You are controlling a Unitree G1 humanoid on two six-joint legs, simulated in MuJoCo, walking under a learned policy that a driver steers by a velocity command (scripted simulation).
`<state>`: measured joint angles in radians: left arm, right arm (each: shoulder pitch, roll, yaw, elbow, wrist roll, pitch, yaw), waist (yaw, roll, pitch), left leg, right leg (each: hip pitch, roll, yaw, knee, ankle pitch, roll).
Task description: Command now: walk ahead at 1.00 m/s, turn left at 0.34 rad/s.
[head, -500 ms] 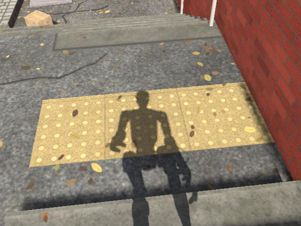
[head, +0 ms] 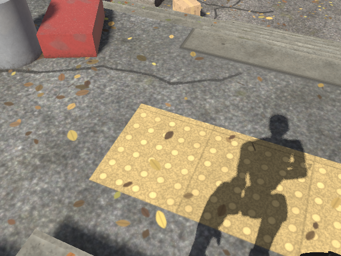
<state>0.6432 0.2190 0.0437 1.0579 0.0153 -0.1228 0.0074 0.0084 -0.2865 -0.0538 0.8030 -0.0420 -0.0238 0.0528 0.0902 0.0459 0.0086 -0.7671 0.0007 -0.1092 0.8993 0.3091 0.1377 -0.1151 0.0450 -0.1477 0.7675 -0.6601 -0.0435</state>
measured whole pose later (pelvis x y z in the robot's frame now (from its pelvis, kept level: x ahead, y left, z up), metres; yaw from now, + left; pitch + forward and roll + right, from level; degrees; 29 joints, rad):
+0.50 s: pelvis +0.46 -0.01 -0.17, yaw -3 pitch +0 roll +4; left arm 0.14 0.27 0.07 0.91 0.02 -0.05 -0.06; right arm 0.45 -0.26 -0.05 1.06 0.00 -0.14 -0.02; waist -0.02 -0.03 0.03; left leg 0.04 -0.10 0.16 0.71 -0.75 0.06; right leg -0.61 -0.08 0.00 0.62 0.45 -0.11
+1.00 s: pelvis +0.95 -0.10 -0.28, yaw -29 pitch +0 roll +1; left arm 0.38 0.32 0.09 0.92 0.00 -0.06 -0.02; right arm 0.02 -0.25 -0.01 0.72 -0.05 -0.10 -0.02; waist 0.06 -0.04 0.05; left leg -0.49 0.03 -0.01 0.67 -0.16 -0.03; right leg -0.14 0.13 0.17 1.10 -0.45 -0.15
